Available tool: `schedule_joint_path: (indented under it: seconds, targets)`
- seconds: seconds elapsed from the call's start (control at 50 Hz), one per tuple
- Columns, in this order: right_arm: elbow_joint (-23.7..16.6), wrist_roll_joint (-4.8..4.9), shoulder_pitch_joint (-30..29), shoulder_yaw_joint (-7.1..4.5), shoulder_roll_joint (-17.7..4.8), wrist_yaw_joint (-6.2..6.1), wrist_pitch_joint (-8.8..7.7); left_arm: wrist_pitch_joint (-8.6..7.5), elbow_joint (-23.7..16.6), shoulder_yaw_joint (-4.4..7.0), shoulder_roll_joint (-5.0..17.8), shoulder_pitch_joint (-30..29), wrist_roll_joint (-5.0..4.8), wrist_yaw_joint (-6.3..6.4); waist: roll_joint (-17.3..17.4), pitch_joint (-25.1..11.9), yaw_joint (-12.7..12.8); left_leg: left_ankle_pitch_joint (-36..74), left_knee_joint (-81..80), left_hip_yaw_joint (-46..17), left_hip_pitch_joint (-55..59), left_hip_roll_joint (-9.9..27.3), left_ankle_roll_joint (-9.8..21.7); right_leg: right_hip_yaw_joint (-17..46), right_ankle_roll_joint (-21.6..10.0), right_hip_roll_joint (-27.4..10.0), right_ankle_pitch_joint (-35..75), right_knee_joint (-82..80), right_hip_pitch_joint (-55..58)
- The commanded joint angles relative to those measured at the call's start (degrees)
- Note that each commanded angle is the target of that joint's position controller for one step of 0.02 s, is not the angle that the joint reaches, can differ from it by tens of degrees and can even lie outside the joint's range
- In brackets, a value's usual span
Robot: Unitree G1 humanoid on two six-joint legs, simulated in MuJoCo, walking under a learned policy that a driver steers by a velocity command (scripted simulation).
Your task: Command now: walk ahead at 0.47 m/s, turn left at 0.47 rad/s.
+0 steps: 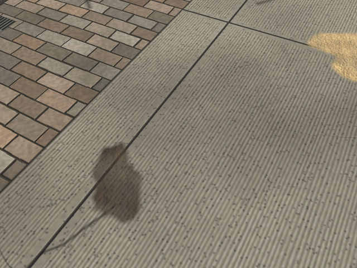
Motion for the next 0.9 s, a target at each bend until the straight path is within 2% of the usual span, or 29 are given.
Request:
schedule_joint_path:
  seconds: [0.02, 0.06, 0.08, 0.1, 0.12, 0.14, 0.16, 0.18, 0.2, 0.22, 0.24, 0.28, 0.34, 0.4, 0.46, 0.52, 0.56, 0.6, 0.64, 0.66, 0.68, 0.7, 0.72, 0.74, 0.76, 0.78, 0.8, 0.84, 0.9]
  targets:
    - [-6.34, -0.07, -7.80, 0.69, -0.87, 0.28, -0.74, -0.62, -1.23, 1.33, 8.71, 1.45, -0.20, 0.81, -7.03, 4.50, -0.26, 0.74, -8.84, 5.62, 4.92, -3.03, 2.04, 0.51, -1.70, -15.13, 51.10, 1.21, -5.20]
    - [-5.24, -0.29, -2.82, 0.04, -2.76, -0.15, -0.61, -0.25, -1.27, 1.78, 10.44, 0.83, -0.26, 1.53, -8.60, 0.56, -3.03, -2.92, -9.65, 7.29, 11.36, -6.29, 4.77, -1.09, -1.19, -16.23, 67.87, 9.93, -1.98]
    - [-3.91, -0.39, 2.32, -0.53, -3.97, -0.34, -0.66, 0.27, -1.64, 2.13, 11.41, -0.14, -0.03, 1.80, -9.28, -2.53, -5.54, -5.37, -9.82, 6.87, 16.37, -7.50, 6.44, -1.42, -1.33, -17.01, 72.16, 17.61, -1.62]
    - [-2.01, -0.47, 8.75, -1.39, -5.64, -0.57, -0.87, 0.77, -2.29, 2.44, 12.19, -1.05, 0.19, 1.73, -9.53, -6.40, -8.13, -6.80, -11.59, 5.23, 23.57, -8.30, 8.30, -0.98, -1.82, -17.63, 69.33, 27.18, -3.21]
    - [0.28, -0.93, 16.33, -2.61, -7.66, -1.12, -1.18, 1.03, -3.12, 2.69, 12.66, -2.33, 0.17, 1.23, -7.40, -9.95, -11.97, -7.23, -16.77, 2.33, 34.42, -7.92, 10.44, -1.63, -1.65, -16.31, 57.37, 41.02, -9.73]
    - [0.65, -0.95, 18.95, -4.09, -12.39, -2.10, -1.01, 0.81, -4.71, 2.06, 8.77, -0.76, 0.79, 0.46, 1.97, -13.75, -10.55, -11.98, -17.58, -14.60, 45.66, 5.26, 13.94, -1.37, -0.85, -11.24, 16.00, 59.84, -23.07]
    - [-1.34, -0.28, 15.90, -5.09, -16.35, -2.04, -0.34, 0.54, -8.76, 2.00, 6.86, 0.04, -0.45, -0.54, 10.02, -18.51, -6.72, -14.10, -26.11, -47.89, 56.88, 17.40, 24.09, 7.40, 1.27, 0.43, -13.56, 77.25, -44.22]
    - [-0.96, 1.14, 14.58, -4.95, -14.46, -2.37, -0.01, -0.20, -10.14, 2.58, 10.43, -6.88, 0.15, -0.76, 0.60, -12.39, -8.05, -16.18, -30.89, -43.22, 52.65, 16.01, 21.90, 14.55, 0.40, -3.79, -6.73, 76.24, -50.76]
    - [-1.18, 1.38, 11.42, -4.29, -11.77, -2.79, -0.19, -0.98, -11.23, 2.45, 10.23, -8.60, -0.34, -1.02, -1.70, -5.60, -5.96, -12.70, -32.72, -36.41, 44.31, 14.94, 19.71, 14.01, 0.31, -6.24, -0.91, 71.12, -50.31]
    - [-1.19, 1.09, 9.31, -3.72, -9.22, -2.89, -0.60, -1.13, -10.61, 2.48, 9.89, -8.15, -0.19, -0.82, -5.99, -1.33, -3.03, -4.37, -33.74, -31.29, 36.74, 12.33, 17.17, 13.66, 0.81, -8.13, 1.17, 65.91, -46.79]
    - [-1.49, 1.21, 7.79, -3.34, -8.22, -3.18, -1.17, -0.24, -10.56, 2.41, 9.39, -7.70, 0.75, -0.71, -6.74, -0.50, -1.13, 2.26, -33.86, -26.95, 31.83, 9.42, 15.73, 13.91, 1.80, -9.17, 1.19, 62.69, -42.84]
    - [-1.50, 1.63, 7.74, -2.89, -7.56, -3.25, -2.42, 2.04, -10.79, 2.23, 8.21, -6.16, 1.89, -1.07, -4.85, -1.61, 0.72, 10.09, -34.19, -21.81, 27.76, 6.17, 14.66, 13.39, 3.73, -9.92, 0.85, 58.17, -38.48]
    - [-0.95, 1.84, 10.96, -3.32, -9.55, -3.26, -3.09, 3.57, -13.32, 2.19, 7.64, -10.75, 1.93, -1.54, -2.60, -0.81, -0.08, 12.21, -34.86, -18.88, 26.28, 3.17, 12.83, 11.38, 5.78, -10.15, 5.77, 51.42, -41.11]
    - [-0.43, 1.80, 15.66, -3.29, -9.43, -3.33, -2.74, 3.88, -16.26, 2.26, 8.09, -18.13, 1.66, -1.81, -0.56, 0.14, -3.08, 13.42, -34.93, -19.40, 29.93, 2.36, 9.82, 10.58, 6.53, -9.70, 12.77, 43.93, -46.48]
    - [0.43, 1.70, 19.60, -2.82, -8.37, -3.60, -2.77, 3.69, -17.90, 1.89, 7.62, -22.91, 1.43, -2.26, 0.64, -0.32, -5.45, 17.87, -33.91, -18.59, 35.41, 2.23, 7.52, 9.95, 5.72, -8.63, 18.05, 37.05, -48.10]
    - [1.37, 1.26, 22.55, -2.25, -7.53, -4.17, -2.89, 3.26, -19.69, 1.21, 6.98, -28.01, 1.11, -2.76, 1.26, 0.43, -7.40, 22.10, -33.12, -18.38, 40.02, 2.98, 7.09, 8.75, 4.43, -7.01, 19.60, 30.37, -48.12]
    - [1.81, 0.78, 23.74, -2.09, -7.95, -4.56, -2.95, 2.79, -20.93, 0.93, 7.16, -30.65, 0.79, -2.92, 1.66, 0.92, -8.13, 25.47, -32.38, -18.84, 42.92, 4.43, 7.44, 7.95, 3.03, -5.63, 18.84, 26.44, -46.93]
    - [1.75, 0.40, 22.24, -2.11, -9.02, -4.96, -3.17, 2.29, -21.15, 1.10, 8.10, -29.01, 0.58, -2.82, 2.27, 0.83, -6.09, 31.04, -30.50, -18.68, 43.96, 5.94, 6.90, 8.34, 0.91, -4.34, 16.17, 22.38, -41.74]
    - [1.44, 0.09, 19.44, -2.29, -10.51, -4.98, -3.65, 1.89, -18.11, 2.15, 10.49, -19.39, 0.25, -2.01, 3.35, -3.00, -1.46, 45.84, -22.95, -16.18, 43.88, 5.90, 5.15, 7.26, -1.73, -0.95, 11.12, 20.15, -29.42]
    - [1.58, -0.08, 18.60, -2.30, -10.79, -4.66, -3.74, 1.50, -15.46, 2.82, 11.58, -10.99, 0.00, -1.35, 2.37, -7.01, 2.50, 47.90, -13.57, -14.09, 43.32, 4.47, 4.41, 6.84, -3.25, -0.02, 12.06, 16.83, -20.56]
    - [0.96, 0.13, 18.05, -1.95, -9.82, -4.38, -4.04, 1.09, -13.24, 3.54, 13.34, -1.90, 0.76, -0.50, 0.64, -12.17, 6.48, 36.63, -1.04, -12.44, 35.48, 2.74, 3.84, 12.19, -5.55, -5.46, 10.96, 16.42, -7.14]
    - [-0.47, 2.01, 24.12, -0.85, -4.48, -3.79, -4.22, 1.17, -12.68, 5.37, 20.06, 4.32, 2.05, -0.16, -12.07, -20.68, 4.76, 7.17, 21.94, -7.81, 18.03, -5.86, 0.62, 38.79, -14.04, -21.72, 7.71, 16.38, 9.64]
    - [0.13, 0.85, 24.84, -1.32, -7.23, -3.71, -4.32, 2.20, -11.41, 5.23, 17.32, 1.72, 0.24, -1.20, -13.36, -19.98, 2.66, -24.08, 29.70, -7.83, 7.44, -9.76, 0.64, 55.81, -17.35, -25.29, 7.95, 7.26, 9.39]
    - [-0.77, -0.46, 20.03, -1.43, -8.05, -3.79, -4.20, 2.42, -12.83, 4.50, 13.89, -5.54, -1.08, -1.69, -7.59, -8.53, -0.05, -19.49, 30.89, -9.01, 3.44, -5.35, 0.65, 48.76, -16.61, -23.28, 8.09, 6.39, -0.32]
    - [-1.80, -0.74, 15.49, -1.11, -7.59, -3.63, -4.43, 2.24, -13.54, 3.72, 10.44, -9.22, -1.05, -1.99, -2.74, -3.59, -0.52, -16.13, 28.32, -8.42, 3.82, -3.22, 0.15, 40.68, -15.65, -21.07, 18.19, 6.09, -7.55]
    - [-2.60, -0.67, 13.55, -0.97, -6.65, -3.49, -4.28, 1.88, -13.16, 3.20, 8.96, -9.62, -0.72, -1.94, -1.88, -1.13, -1.51, -15.40, 25.63, -7.80, 5.23, -1.85, -0.43, 34.76, -14.46, -18.30, 31.44, 6.04, -12.11]
    - [-3.43, -0.98, 13.16, -0.87, -6.44, -3.42, -3.66, 1.43, -12.14, 2.95, 8.45, -8.76, -0.92, -1.79, -2.75, -0.97, -2.63, -15.36, 23.10, -7.60, 7.10, -1.06, -1.46, 30.18, -13.36, -15.87, 42.22, 6.09, -14.78]
    - [-3.87, -0.90, 14.08, -0.49, -5.06, -3.37, -2.47, 0.77, -10.99, 3.29, 9.81, -7.23, -1.00, -1.88, -4.58, -3.55, -3.84, -15.46, 19.42, -6.44, 10.17, -1.43, -3.16, 25.39, -12.43, -13.57, 54.97, 7.09, -16.35]
    - [-5.51, -0.48, 11.47, -0.12, -4.45, -3.58, -1.25, 1.40, -10.80, 3.97, 12.13, -6.32, -0.90, -1.68, -5.48, -5.28, -4.21, -12.80, 13.17, -4.74, 10.13, -2.12, -5.26, 22.36, -11.75, -11.10, 59.44, 7.70, -18.24]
